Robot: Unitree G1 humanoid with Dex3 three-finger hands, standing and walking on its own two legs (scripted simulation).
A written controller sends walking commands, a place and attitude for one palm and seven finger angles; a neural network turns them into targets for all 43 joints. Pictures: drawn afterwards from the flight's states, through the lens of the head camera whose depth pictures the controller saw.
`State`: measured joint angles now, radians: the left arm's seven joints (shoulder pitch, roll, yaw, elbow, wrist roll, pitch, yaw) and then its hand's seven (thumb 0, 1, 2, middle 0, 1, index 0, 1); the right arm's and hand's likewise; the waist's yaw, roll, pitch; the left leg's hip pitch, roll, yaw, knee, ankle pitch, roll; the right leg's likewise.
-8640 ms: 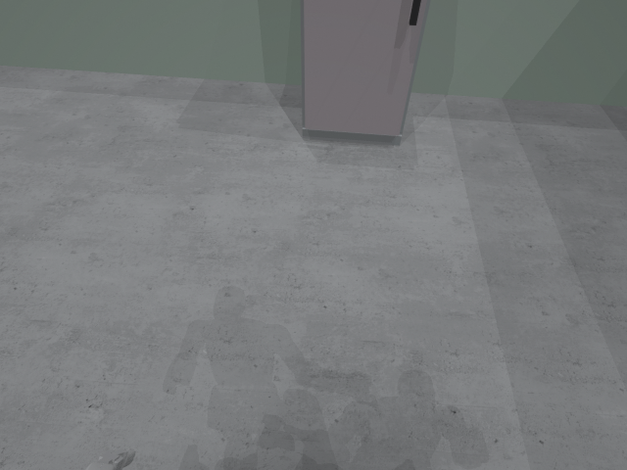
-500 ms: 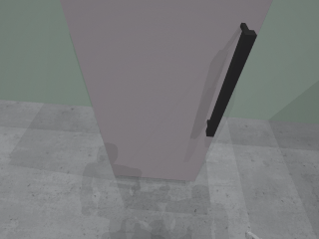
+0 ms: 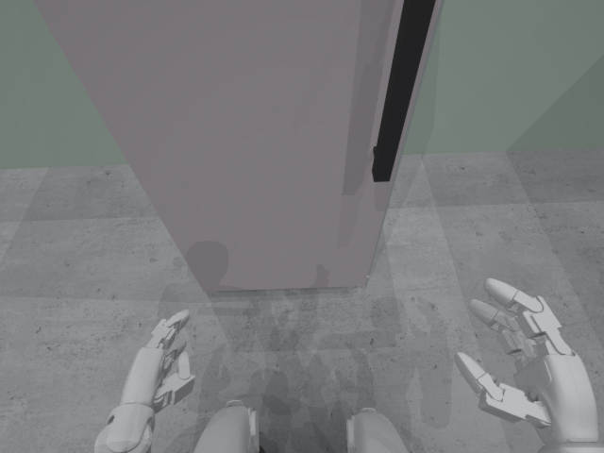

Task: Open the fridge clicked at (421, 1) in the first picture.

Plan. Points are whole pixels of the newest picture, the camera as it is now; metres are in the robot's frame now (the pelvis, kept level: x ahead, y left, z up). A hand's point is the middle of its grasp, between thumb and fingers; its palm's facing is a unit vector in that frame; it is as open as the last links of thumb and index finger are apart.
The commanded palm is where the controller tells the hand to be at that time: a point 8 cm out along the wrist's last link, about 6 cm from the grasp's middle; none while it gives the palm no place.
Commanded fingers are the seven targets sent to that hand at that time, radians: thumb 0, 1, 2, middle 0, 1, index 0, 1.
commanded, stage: raise the hand to about handle height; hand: right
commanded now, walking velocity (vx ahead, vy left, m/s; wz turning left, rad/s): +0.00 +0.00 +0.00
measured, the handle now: (399, 63) +0.57 -0.13 +0.19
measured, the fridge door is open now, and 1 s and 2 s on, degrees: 0 0 0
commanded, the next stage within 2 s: move the hooked fingers beside the handle in 1.50 s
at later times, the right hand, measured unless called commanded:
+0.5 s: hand (527, 327) +0.25 -0.24 +0.08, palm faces +0.00 +1.00 -0.06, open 12.6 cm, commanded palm +0.22 -0.29 +0.09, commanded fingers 0.00 0.41 -0.34 0.29 1.14 0.29 1.14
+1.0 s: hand (564, 275) +0.29 -0.27 +0.11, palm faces +0.01 +1.00 -0.05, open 13.9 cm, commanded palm +0.26 -0.32 +0.12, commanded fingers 0.00 0.50 -0.30 0.30 1.20 0.30 1.20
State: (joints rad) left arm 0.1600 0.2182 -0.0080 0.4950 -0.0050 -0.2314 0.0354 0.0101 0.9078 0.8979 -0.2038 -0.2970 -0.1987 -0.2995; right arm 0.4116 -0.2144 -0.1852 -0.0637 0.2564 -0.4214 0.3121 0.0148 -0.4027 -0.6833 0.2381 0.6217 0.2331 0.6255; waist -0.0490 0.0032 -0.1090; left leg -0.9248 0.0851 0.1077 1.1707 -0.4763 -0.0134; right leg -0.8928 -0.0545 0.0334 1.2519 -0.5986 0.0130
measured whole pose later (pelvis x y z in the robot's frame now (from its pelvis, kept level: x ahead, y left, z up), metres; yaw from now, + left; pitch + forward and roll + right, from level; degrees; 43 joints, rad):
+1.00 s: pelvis +0.02 +0.00 +0.04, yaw +1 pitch +11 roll +2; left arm 0.28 0.27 -0.05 0.54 -0.02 -0.22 0.07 0.01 0.90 0.90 -0.21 -0.30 -0.20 -0.30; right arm 0.06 -0.40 -0.44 0.30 0.37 -0.26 0.51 -0.01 0.49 -0.30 0.30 1.20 0.30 1.20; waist 0.00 -0.02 -0.09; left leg -0.72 0.07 0.09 0.92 -0.39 -0.02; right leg -0.68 -0.06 0.00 1.00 -0.52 0.01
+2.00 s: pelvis +0.01 +0.00 +0.05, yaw +2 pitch +12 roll +1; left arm 0.30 0.27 -0.05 0.54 -0.02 -0.19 0.08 0.01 0.91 0.90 -0.21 -0.30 -0.20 -0.30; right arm -0.18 -0.40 -0.42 0.50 0.31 -0.27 0.47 -0.01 0.50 -0.30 0.30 1.20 0.30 1.20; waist 0.03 -0.01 -0.09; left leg -0.74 0.07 0.07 0.91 -0.36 -0.02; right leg -0.69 -0.05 -0.02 0.97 -0.49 0.01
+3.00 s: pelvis +0.01 -0.01 +0.03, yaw +3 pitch +19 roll +2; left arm 0.36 0.27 -0.04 0.60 0.00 0.00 0.04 0.01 0.91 0.90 -0.21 -0.30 -0.20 -0.30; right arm -0.78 -0.55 -0.46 1.09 0.15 -0.37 0.40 -0.01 0.50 -0.30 0.30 1.20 0.30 1.20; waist 0.13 0.00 -0.09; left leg -0.94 0.05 0.05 0.97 -0.36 -0.03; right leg -0.89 -0.07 -0.02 1.06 -0.51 0.00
